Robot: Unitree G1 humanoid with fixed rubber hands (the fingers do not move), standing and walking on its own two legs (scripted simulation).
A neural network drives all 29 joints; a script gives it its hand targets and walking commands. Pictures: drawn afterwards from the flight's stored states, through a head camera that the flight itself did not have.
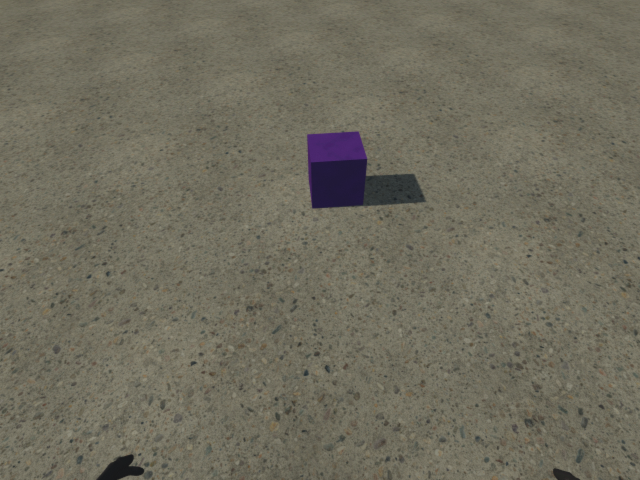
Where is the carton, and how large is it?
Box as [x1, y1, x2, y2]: [307, 131, 366, 207]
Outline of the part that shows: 358,131 307,134 308,171 312,207 362,204 366,156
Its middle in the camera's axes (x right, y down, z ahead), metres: +0.08 -0.34 +1.89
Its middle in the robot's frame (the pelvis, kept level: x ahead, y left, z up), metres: +1.62 +0.00 -0.64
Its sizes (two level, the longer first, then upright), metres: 0.249 0.234 0.266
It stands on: the floor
